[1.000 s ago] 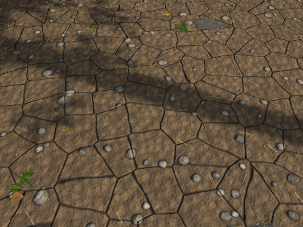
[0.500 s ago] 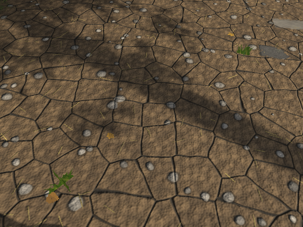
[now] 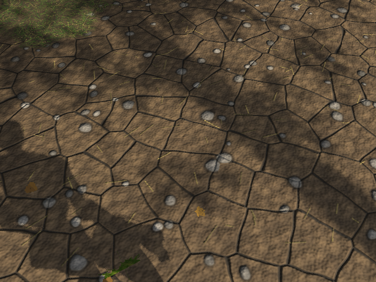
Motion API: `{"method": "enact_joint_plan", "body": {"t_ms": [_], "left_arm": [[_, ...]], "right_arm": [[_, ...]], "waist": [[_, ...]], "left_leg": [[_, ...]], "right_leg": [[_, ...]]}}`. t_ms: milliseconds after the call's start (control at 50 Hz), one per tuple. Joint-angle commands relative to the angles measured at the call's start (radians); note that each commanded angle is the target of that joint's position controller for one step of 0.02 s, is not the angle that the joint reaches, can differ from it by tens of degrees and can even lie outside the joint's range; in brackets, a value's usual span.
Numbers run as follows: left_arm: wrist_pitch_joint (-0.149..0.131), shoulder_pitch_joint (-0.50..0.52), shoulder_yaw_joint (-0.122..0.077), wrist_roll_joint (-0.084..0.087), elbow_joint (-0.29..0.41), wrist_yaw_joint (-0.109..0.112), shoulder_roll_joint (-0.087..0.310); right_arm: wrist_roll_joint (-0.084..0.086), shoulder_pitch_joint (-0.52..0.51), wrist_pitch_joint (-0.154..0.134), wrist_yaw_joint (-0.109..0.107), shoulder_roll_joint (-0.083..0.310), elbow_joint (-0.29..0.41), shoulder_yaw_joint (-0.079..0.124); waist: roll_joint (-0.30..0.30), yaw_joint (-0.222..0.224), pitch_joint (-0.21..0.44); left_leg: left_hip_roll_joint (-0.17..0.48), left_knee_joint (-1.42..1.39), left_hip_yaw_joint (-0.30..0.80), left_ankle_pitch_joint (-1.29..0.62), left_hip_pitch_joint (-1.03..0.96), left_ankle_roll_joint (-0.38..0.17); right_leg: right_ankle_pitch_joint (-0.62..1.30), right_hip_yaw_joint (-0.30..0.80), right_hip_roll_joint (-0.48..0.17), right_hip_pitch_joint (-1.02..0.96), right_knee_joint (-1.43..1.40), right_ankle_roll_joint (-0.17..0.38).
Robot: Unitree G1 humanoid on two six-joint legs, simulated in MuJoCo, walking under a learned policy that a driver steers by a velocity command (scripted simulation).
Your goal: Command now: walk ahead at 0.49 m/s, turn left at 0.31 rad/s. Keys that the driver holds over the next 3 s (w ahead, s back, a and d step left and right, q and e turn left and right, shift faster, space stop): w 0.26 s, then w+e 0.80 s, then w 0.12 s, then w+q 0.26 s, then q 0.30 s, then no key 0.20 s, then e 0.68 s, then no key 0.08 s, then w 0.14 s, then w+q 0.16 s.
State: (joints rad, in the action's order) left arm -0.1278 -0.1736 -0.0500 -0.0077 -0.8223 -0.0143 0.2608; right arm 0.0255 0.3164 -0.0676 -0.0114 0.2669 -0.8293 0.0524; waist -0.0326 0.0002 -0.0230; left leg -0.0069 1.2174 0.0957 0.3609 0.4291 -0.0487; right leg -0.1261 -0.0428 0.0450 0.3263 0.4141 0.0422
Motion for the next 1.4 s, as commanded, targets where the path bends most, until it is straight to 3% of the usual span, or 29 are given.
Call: {"method": "enact_joint_plan", "body": {"t_ms": [20, 100, 180, 240, 280, 320, 340, 360, 380, 400, 440, 480, 520, 620, 780, 840, 880, 900, 920, 940, 960, 980, 1000, 1040, 1100, 1200, 1300, 1360, 1400], "left_arm": [[-0.011, -0.048, -0.016, 0.000, 0.013, -0.008, 0.076], [-0.010, -0.081, -0.032, 0.014, -0.015, -0.004, 0.140], [0.008, -0.129, -0.034, 0.028, -0.034, -0.001, 0.170], [0.022, -0.185, -0.033, 0.038, -0.061, -0.002, 0.182], [0.034, -0.197, -0.033, 0.042, -0.072, -0.001, 0.189], [0.047, -0.182, -0.028, 0.040, -0.072, 0.002, 0.190], [0.046, -0.176, -0.014, 0.030, -0.063, 0.003, 0.156], [0.037, -0.187, 0.015, 0.006, -0.024, 0.005, 0.072], [0.018, -0.263, 0.028, 0.032, -0.021, 0.007, 0.024], [0.012, -0.229, -0.002, 0.056, -0.031, 0.008, 0.133], [0.022, -0.143, -0.011, 0.051, -0.015, 0.013, 0.130], [0.051, -0.151, -0.020, 0.039, -0.020, 0.014, 0.106], [0.071, -0.155, -0.018, 0.042, -0.017, 0.009, 0.069], [0.081, -0.045, -0.021, 0.033, 0.034, 0.001, 0.048], [0.075, 0.202, -0.002, 0.030, 0.158, -0.051, 0.022], [0.079, 0.180, -0.017, 0.034, 0.188, -0.062, 0.050], [0.084, -0.002, -0.055, 0.039, 0.158, -0.057, 0.116], [0.087, -0.167, -0.091, 0.036, 0.116, -0.040, 0.183], [0.097, -0.243, -0.111, 0.035, 0.094, -0.015, 0.279], [0.078, -0.216, -0.107, 0.023, 0.133, -0.023, 0.318], [0.069, -0.234, -0.085, 0.020, 0.127, -0.028, 0.226], [0.060, -0.185, -0.074, 0.024, 0.125, -0.027, 0.185], [0.055, -0.107, -0.064, 0.030, 0.141, -0.027, 0.155], [0.055, -0.031, -0.049, 0.017, 0.171, -0.019, 0.112], [0.046, -0.054, -0.053, 0.019, 0.163, -0.004, 0.131], [0.052, -0.137, -0.047, 0.022, 0.122, 0.016, 0.136], [0.048, -0.199, -0.045, 0.018, 0.080, 0.013, 0.158], [0.058, -0.208, -0.050, 0.016, 0.057, 0.021, 0.172], [0.065, -0.169, -0.055, 0.012, 0.063, 0.027, 0.189]], "right_arm": [[-0.001, 0.033, -0.008, 0.005, 0.029, 0.070, 0.008], [-0.023, -0.091, -0.011, 0.008, 0.015, 0.125, -0.011], [-0.014, -0.223, -0.023, 0.022, 0.021, 0.157, -0.019], [-0.004, -0.302, -0.026, 0.033, 0.043, 0.193, -0.016], [-0.004, -0.320, -0.031, 0.040, 0.063, 0.211, -0.009], [-0.010, -0.190, -0.037, 0.037, 0.105, 0.179, 0.018], [-0.016, -0.024, -0.038, 0.026, 0.164, 0.136, 0.047], [-0.037, 0.143, -0.031, 0.013, 0.263, 0.118, 0.073], [-0.039, 0.174, -0.027, 0.018, 0.273, 0.109, 0.072], [-0.031, 0.133, -0.033, 0.025, 0.181, 0.113, 0.048], [-0.026, -0.011, -0.041, 0.033, 0.103, 0.125, 0.023], [-0.032, -0.084, -0.054, 0.038, 0.063, 0.117, 0.016], [-0.039, -0.082, -0.067, 0.034, 0.068, 0.094, 0.024], [-0.044, -0.040, -0.062, 0.006, 0.098, 0.045, 0.038], [-0.021, 0.058, -0.022, -0.011, 0.148, -0.012, 0.053], [-0.013, 0.033, -0.002, -0.017, 0.187, -0.006, 0.062], [-0.007, 0.004, 0.013, -0.024, 0.216, 0.003, 0.068], [-0.003, -0.010, 0.012, -0.027, 0.213, 0.013, 0.064], [-0.047, 0.026, -0.004, -0.021, 0.104, 0.042, 0.031], [-0.028, 0.082, -0.047, -0.004, 0.042, 0.097, 0.004], [0.011, -0.071, -0.081, 0.008, 0.138, 0.118, 0.025], [0.024, -0.118, -0.093, 0.011, 0.141, 0.140, 0.026], [0.002, -0.112, -0.092, 0.001, 0.130, 0.123, 0.025], [-0.028, -0.080, -0.068, -0.003, 0.142, 0.116, 0.039], [-0.041, -0.081, -0.038, -0.002, 0.102, 0.126, 0.033], [-0.034, -0.246, -0.039, 0.008, 0.057, 0.165, 0.010], [-0.010, -0.362, -0.050, 0.039, 0.075, 0.199, 0.005], [-0.007, -0.371, -0.055, 0.062, 0.082, 0.223, 0.004], [-0.007, -0.287, -0.052, 0.068, 0.106, 0.210, 0.015]], "waist": [[0.093, -0.011, 0.047], [0.075, 0.003, 0.011], [0.091, 0.048, -0.005], [0.107, 0.070, -0.017], [0.111, 0.059, -0.024], [0.105, -0.028, 0.033], [0.071, -0.102, 0.133], [-0.114, -0.145, 0.284], [-0.305, -0.110, 0.372], [-0.170, -0.114, 0.266], [-0.064, -0.053, 0.120], [-0.086, -0.003, 0.062], [-0.060, 0.014, 0.044], [-0.022, 0.000, -0.009], [-0.004, -0.081, -0.089], [-0.048, -0.035, -0.034], [-0.079, 0.076, 0.079], [-0.045, 0.163, 0.163], [0.184, 0.127, 0.229], [0.286, 0.053, 0.402], [0.125, 0.128, 0.347], [0.102, 0.099, 0.210], [0.007, 0.043, 0.137], [0.034, -0.020, 0.091], [0.046, -0.031, 0.074], [0.101, 0.042, 0.040], [0.109, 0.104, -0.015], [0.107, 0.090, -0.028], [0.125, 0.038, 0.029]], "left_leg": [[0.110, -0.045, 0.021, -0.047, 0.179, -0.003], [0.145, -0.281, -0.023, -0.176, 0.221, 0.019], [0.107, -0.518, -0.080, -0.345, 0.142, 0.029], [0.089, -0.606, -0.088, -0.337, 0.129, 0.018], [0.073, -0.658, -0.095, -0.280, 0.093, -0.005], [0.026, -0.728, -0.126, -0.251, -0.114, -0.031], [0.066, -0.729, -0.082, -0.258, -0.349, -0.063], [0.320, -0.753, 0.222, -0.213, -0.657, -0.143], [0.456, -0.898, 0.598, -0.078, -0.779, -0.248], [0.427, -0.915, 0.531, -0.038, -0.684, -0.216], [0.340, -0.958, 0.259, -0.148, -0.460, -0.155], [0.279, -1.025, 0.103, -0.257, -0.331, -0.129], [0.265, -1.054, 0.008, -0.392, -0.298, -0.134], [0.262, -1.083, -0.142, -0.469, -0.342, -0.127], [0.306, -1.034, -0.274, -0.537, -0.519, -0.097], [0.307, -0.891, -0.319, -0.929, -0.551, -0.069], [0.286, -0.624, -0.340, -1.167, -0.515, -0.044], [0.242, -0.382, -0.353, -1.038, -0.372, -0.005], [0.151, -0.047, -0.332, -0.230, -0.051, 0.036], [-0.045, 0.228, -0.100, 0.265, 0.280, 0.071], [0.013, 0.248, 0.017, 0.184, 0.388, 0.047], [0.052, 0.174, 0.003, 0.085, 0.414, 0.025], [0.100, 0.090, 0.000, 0.014, 0.350, 0.028], [0.140, -0.017, 0.001, -0.052, 0.219, 0.048], [0.138, -0.133, -0.036, -0.122, 0.193, 0.089], [0.102, -0.491, -0.071, -0.431, 0.185, 0.096], [0.084, -0.644, -0.080, -0.485, 0.240, 0.041], [0.069, -0.671, -0.082, -0.348, 0.297, -0.012], [0.018, -0.677, -0.119, -0.266, 0.157, -0.049]], "right_leg": [[0.020, 0.307, -0.273, -0.169, -0.258, 0.198], [0.103, 0.214, -0.278, -0.147, -0.310, 0.217], [0.122, 0.114, -0.238, -0.140, -0.289, 0.172], [0.082, 0.127, -0.274, -0.209, -0.256, 0.151], [0.079, 0.150, -0.300, -0.245, -0.214, 0.134], [0.235, 0.135, -0.266, -0.225, -0.061, 0.100], [0.268, 0.087, -0.205, -0.136, 0.155, 0.065], [-0.035, 0.010, -0.103, 0.134, 0.534, 0.005], [-0.443, 0.093, -0.006, 0.383, 0.787, -0.012], [-0.400, 0.182, -0.059, 0.459, 0.890, -0.003], [-0.225, 0.156, -0.139, 0.429, 0.837, 0.001], [-0.126, 0.159, -0.177, 0.344, 0.768, -0.008], [-0.068, 0.159, -0.173, 0.331, 0.757, -0.016], [0.120, 0.173, -0.156, 0.425, 0.556, -0.029], [0.124, 0.021, -0.138, 0.455, 0.273, 0.019], [-0.016, -0.066, -0.065, 0.314, 0.248, 0.068], [-0.073, -0.104, 0.017, 0.056, 0.220, 0.120], [-0.007, -0.058, 0.033, -0.218, 0.137, 0.162], [0.093, 0.282, -0.192, -0.500, 0.145, 0.227], [-0.128, 0.885, -0.394, -0.754, -0.046, 0.444], [-0.132, 0.820, -0.372, -0.721, -0.128, 0.374], [-0.060, 0.659, -0.336, -0.588, -0.126, 0.330], [0.038, 0.538, -0.285, -0.425, -0.126, 0.289], [0.169, 0.419, -0.222, -0.232, -0.161, 0.263], [0.313, 0.323, -0.193, -0.135, -0.191, 0.265], [0.284, 0.205, -0.136, -0.135, -0.192, 0.188], [0.175, 0.233, -0.229, -0.285, -0.185, 0.177], [0.306, 0.220, -0.281, -0.416, -0.130, 0.155], [0.590, 0.170, -0.270, -0.426, -0.040, 0.127]]}}
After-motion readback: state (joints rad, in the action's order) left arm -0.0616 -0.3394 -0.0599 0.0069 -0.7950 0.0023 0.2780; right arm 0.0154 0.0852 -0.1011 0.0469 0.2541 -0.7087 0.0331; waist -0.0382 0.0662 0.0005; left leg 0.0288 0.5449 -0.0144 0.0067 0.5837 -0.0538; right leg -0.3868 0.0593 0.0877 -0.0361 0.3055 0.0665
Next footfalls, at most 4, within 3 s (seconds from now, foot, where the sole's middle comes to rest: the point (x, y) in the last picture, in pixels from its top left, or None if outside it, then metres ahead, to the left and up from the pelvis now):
0.34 left None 0.34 0.17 -0.77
0.90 right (225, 244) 0.60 -0.10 -0.77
1.44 left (204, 161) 0.98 -0.03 -0.77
1.96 right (254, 147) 1.05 -0.26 -0.77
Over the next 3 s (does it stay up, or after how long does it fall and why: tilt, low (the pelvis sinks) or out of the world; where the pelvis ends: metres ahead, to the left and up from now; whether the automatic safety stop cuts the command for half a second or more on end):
stays up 0.99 -0.20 0.01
